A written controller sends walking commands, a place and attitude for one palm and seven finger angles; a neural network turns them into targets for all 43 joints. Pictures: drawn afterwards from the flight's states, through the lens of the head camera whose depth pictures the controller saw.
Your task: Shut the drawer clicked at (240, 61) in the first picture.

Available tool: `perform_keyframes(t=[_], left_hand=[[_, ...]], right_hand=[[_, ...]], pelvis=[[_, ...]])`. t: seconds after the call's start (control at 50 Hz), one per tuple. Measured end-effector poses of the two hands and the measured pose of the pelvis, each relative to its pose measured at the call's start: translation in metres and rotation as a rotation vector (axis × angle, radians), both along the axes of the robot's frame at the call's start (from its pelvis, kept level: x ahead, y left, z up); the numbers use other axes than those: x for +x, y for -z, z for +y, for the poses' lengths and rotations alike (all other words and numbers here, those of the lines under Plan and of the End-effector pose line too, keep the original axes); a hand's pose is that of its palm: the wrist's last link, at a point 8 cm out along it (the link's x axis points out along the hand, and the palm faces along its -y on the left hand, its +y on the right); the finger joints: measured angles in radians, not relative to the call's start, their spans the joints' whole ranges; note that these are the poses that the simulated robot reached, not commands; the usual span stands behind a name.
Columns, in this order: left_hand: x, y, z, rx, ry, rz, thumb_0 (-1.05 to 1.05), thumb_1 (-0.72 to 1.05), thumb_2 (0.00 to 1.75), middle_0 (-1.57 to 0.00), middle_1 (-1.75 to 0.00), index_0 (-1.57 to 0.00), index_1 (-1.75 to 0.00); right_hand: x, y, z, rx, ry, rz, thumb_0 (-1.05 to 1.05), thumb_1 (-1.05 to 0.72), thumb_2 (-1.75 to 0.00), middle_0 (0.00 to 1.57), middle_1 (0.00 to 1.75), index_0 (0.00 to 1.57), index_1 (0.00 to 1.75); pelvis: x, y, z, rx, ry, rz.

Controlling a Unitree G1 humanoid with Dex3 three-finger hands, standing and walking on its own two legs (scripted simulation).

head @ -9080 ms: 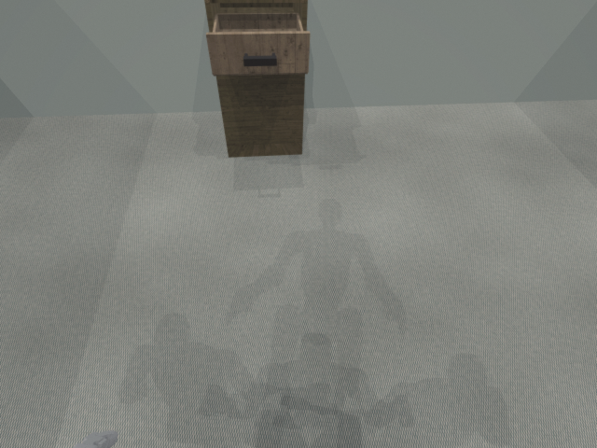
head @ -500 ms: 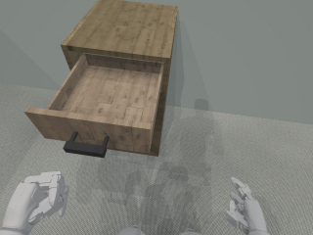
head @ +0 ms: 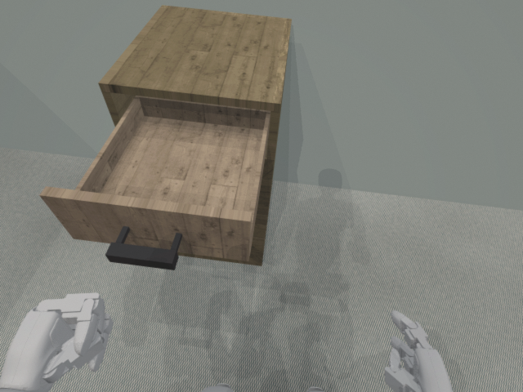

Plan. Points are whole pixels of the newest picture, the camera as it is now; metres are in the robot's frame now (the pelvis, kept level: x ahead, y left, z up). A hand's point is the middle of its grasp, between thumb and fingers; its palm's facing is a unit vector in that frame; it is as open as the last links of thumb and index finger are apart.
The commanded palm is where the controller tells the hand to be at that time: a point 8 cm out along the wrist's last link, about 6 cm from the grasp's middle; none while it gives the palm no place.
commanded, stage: raise the hand and make a fist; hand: left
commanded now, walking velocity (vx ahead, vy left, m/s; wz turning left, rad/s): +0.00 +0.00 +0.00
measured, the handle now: (147, 245) +0.36 +0.23 -0.03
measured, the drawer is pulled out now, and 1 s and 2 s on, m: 0.30 0.30 0.30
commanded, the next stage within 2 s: bring the fist close to the handle in 0.06 s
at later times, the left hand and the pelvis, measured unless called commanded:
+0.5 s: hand (118, 326) +0.20 +0.21 +0.03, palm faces -0.03 -1.00 -0.06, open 3.3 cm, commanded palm +0.18 +0.27 +0.04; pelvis -0.01 -0.01 -0.01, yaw +0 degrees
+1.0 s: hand (144, 312) +0.24 +0.19 -0.01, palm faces -0.06 -1.00 -0.05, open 3.3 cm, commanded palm +0.22 +0.25 -0.01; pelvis -0.02 -0.01 -0.05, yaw -1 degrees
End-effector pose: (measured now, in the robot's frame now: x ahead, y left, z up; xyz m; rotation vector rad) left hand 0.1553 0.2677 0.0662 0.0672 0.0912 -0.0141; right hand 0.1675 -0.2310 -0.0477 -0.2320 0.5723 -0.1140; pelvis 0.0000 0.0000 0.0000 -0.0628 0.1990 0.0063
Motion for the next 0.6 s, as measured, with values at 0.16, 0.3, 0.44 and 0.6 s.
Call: perform_keyframes(t=[0.16,0.3,0.44,0.6], left_hand=[[-0.004,-0.001,-0.002,0.009,-0.011,-0.008,0.02,0.90,0.90,-1.40,-1.60,-1.39,-1.60],[0.004,0.010,-0.001,0.005,-0.012,-0.004,0.02,0.90,0.90,-1.40,-1.60,-1.40,-1.60],[0.020,0.024,-0.003,-0.006,0.006,-0.003,0.02,0.90,0.90,-1.40,-1.60,-1.40,-1.60],[0.036,0.041,-0.001,-0.009,0.012,0.000,0.02,0.90,0.90,-1.40,-1.60,-1.39,-1.60]], right_hand=[[0.004,0.003,0.001,0.009,-0.015,-0.009,0.02,-0.90,-0.90,0.21,0.30,0.20,0.30],[0.005,0.008,-0.002,0.003,-0.030,-0.002,0.02,-0.90,-0.90,0.21,0.30,0.20,0.30],[0.001,0.017,-0.012,-0.016,-0.026,0.027,0.02,-0.90,-0.90,0.21,0.30,0.20,0.30],[-0.009,0.030,-0.024,-0.035,0.003,0.079,0.02,-0.90,-0.90,0.21,0.30,0.20,0.30]], pelvis=[[-0.002,0.002,-0.003,0.000,-0.006,0.002],[-0.004,0.005,-0.009,0.003,-0.009,0.014],[-0.006,0.011,-0.013,0.004,-0.006,0.037],[-0.007,0.019,-0.016,0.005,0.002,0.068]])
